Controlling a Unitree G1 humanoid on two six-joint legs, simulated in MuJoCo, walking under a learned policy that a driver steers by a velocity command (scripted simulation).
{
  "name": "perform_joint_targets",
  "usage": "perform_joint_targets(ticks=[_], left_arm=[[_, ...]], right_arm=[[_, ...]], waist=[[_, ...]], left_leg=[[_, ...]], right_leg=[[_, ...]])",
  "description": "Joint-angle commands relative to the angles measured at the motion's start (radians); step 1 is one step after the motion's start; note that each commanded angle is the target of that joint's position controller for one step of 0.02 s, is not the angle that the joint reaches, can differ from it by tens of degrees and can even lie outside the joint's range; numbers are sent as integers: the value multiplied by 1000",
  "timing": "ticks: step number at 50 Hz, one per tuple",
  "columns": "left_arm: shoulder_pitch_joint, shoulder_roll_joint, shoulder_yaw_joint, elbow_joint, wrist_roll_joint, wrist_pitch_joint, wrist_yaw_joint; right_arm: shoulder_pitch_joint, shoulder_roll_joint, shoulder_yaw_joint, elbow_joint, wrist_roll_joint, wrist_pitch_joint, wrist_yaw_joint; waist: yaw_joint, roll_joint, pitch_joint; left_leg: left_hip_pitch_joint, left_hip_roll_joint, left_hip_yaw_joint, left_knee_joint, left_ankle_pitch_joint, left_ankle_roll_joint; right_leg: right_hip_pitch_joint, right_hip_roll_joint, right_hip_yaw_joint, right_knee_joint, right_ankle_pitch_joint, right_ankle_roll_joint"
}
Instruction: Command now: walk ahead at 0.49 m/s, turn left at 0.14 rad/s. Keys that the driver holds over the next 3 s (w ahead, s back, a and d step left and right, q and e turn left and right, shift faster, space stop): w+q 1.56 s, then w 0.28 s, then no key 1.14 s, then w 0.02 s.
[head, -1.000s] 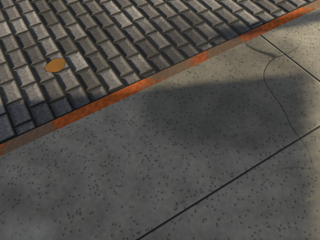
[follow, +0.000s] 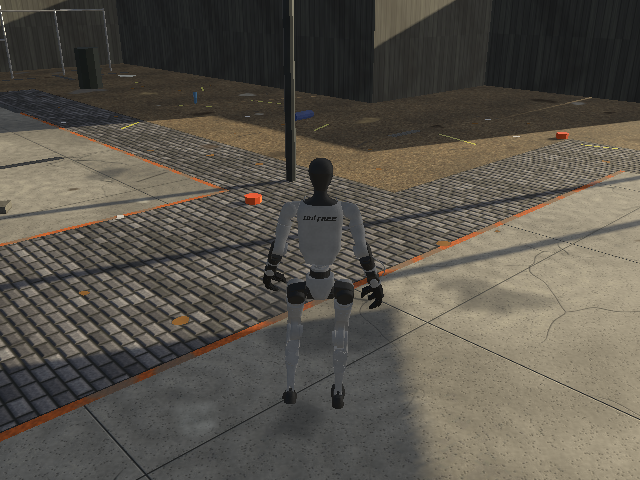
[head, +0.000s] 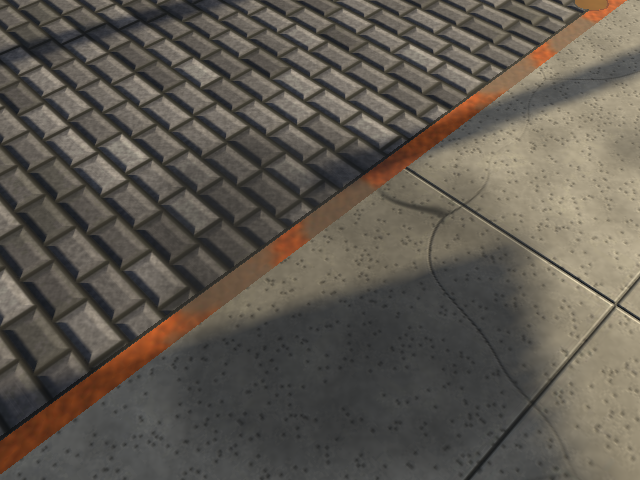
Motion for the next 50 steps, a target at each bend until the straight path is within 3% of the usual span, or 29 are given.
perform_joint_targets(ticks=[1,5,9,14,16,17,18,19,20,21,22,23,24,25,27,30,34,38,41,42,43,44,45,46,47,48,49,50], left_arm=[[22,93,30,-21,3,-30,0],[46,123,42,27,11,-44,12],[65,151,45,49,3,-42,25],[135,187,57,95,-16,-10,35],[122,213,63,93,-18,8,43],[116,228,67,89,-17,18,49],[102,232,66,84,-17,29,55],[110,213,56,72,-11,29,63],[207,89,13,20,17,4,50],[164,103,3,14,9,-39,32],[54,170,24,-15,-34,-60,19],[9,158,17,-32,-38,-71,19],[-2,153,18,-27,-16,-71,28],[14,164,28,-24,-3,-60,34],[44,151,30,-22,8,-34,35],[-11,120,22,-41,17,-15,42],[-166,90,7,-76,9,-24,32],[-245,120,14,-104,-8,-41,13],[-202,154,32,-100,-12,-56,5],[-136,163,41,-82,-12,-61,8],[-37,192,56,-64,0,-66,15],[117,249,71,-52,13,-67,24],[191,312,87,-13,18,-52,17],[165,215,67,-31,-5,-47,13],[129,161,52,-40,-7,-40,19],[81,147,43,-45,4,-33,20],[53,128,37,-37,8,-29,22],[42,117,32,-30,13,-31,25]], right_arm=[[34,-47,-18,-58,2,13,-1],[-66,-45,-20,-100,-6,28,-3],[-207,-27,-7,-146,-8,17,22],[-326,-37,-4,-230,-6,19,53],[-308,-60,-16,-252,-6,23,63],[-254,-84,-29,-249,-7,27,63],[-121,-122,-53,-222,-5,30,60],[48,-191,-88,-184,-3,35,45],[110,-319,-118,-179,-2,36,31],[131,-274,-97,-205,-1,28,33],[112,-212,-78,-200,-14,23,35],[53,-185,-70,-205,-13,19,33],[-20,-156,-61,-220,-12,21,31],[-70,-129,-51,-238,-22,21,28],[-105,-122,-50,-256,-24,19,23],[-74,-150,-58,-242,-18,15,5],[-17,-158,-61,-219,-7,26,-11],[36,-162,-64,-196,0,37,-15],[25,-156,-65,-197,-2,47,-20],[8,-142,-62,-203,-2,51,-20],[0,-105,-48,-213,-6,49,-18],[8,-45,-26,-234,-23,45,-16],[147,-13,-15,-261,11,37,-16],[130,-122,-33,-231,18,38,-20],[20,-168,-47,-244,9,44,-19],[-32,-156,-48,-254,-2,49,-20],[-64,-142,-50,-267,-11,48,-15],[-57,-124,-51,-271,-3,51,-7]], waist=[[0,-112,-47],[9,-81,15],[58,-64,48],[95,-56,73],[67,-87,34],[34,-112,-15],[-43,-110,-88],[-120,-66,-179],[-59,186,-298],[-78,161,-453],[-105,90,-346],[-73,32,-222],[-28,-34,-140],[15,-14,-106],[51,14,-90],[44,16,-57],[-19,50,-33],[-47,68,-21],[-12,104,-29],[26,112,-47],[75,97,-117],[132,-26,-256],[64,-383,-346],[90,-260,-263],[117,-168,-148],[99,-98,-84],[83,-92,-35],[61,-124,-25]], left_leg=[[-180,78,-51,-9,81,-9],[-259,63,-87,-159,258,-28],[-204,29,-18,-423,465,-8],[-275,8,24,-549,360,38],[-198,-41,82,-561,248,69],[-107,-82,117,-555,194,88],[72,-131,143,-592,201,116],[364,-120,65,-616,246,160],[774,148,-441,-644,153,333],[897,259,-833,-832,63,413],[838,230,-701,-862,67,345],[683,191,-563,-865,133,308],[521,150,-454,-874,228,280],[398,120,-385,-896,320,267],[281,83,-333,-937,393,275],[204,50,-254,-955,451,269],[192,0,-220,-934,322,211],[253,34,-311,-872,240,195],[315,57,-398,-785,247,174],[309,37,-400,-737,268,156],[268,-12,-363,-615,299,123],[137,-81,-267,-329,145,81],[-224,-198,-152,-25,-260,19],[-341,-113,-176,102,-219,5],[-363,-82,-152,130,-121,-2],[-326,-49,-124,113,-50,-7],[-307,-23,-124,72,-3,-9],[-260,2,-118,46,25,-8]], right_leg=[[159,-278,247,-270,161,-192],[133,-272,107,-311,254,-175],[148,-252,-11,-330,249,-131],[370,-319,-53,-250,334,-100],[415,-324,-85,-143,604,-74],[424,-317,-103,-41,779,-60],[386,-289,-132,143,876,-36],[209,-249,-144,399,750,2],[-250,-94,-124,806,38,70],[-418,12,108,964,-418,71],[-514,-49,169,989,-350,48],[-519,-90,151,917,-265,34],[-469,-129,140,826,-207,36],[-387,-157,142,763,-169,42],[-313,-163,131,702,-134,67],[-319,-146,111,555,-17,112],[-266,-89,109,246,219,123],[-217,-52,129,107,230,108],[-144,-41,136,57,109,71],[-55,-36,118,16,107,49],[117,-79,140,9,106,13],[378,-259,315,19,49,-51],[655,-460,787,-78,-189,-208],[609,-461,828,-123,-388,-184],[496,-420,666,-133,-350,-142],[377,-378,539,-148,-210,-121],[294,-343,452,-168,-102,-118],[239,-314,374,-190,-34,-107]])
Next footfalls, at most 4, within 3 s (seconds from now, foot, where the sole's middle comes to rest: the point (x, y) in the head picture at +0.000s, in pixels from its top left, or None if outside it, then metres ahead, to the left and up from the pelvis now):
0.38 left None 0.37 0.17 -0.78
0.86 right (301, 380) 0.69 0.07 -0.78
1.40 left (132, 356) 0.76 0.45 -0.78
1.90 right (108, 241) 1.11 0.58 -0.78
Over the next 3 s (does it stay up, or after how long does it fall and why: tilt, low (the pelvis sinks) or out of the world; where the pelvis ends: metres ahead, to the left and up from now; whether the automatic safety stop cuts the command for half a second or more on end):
stays up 1.00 0.63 0.00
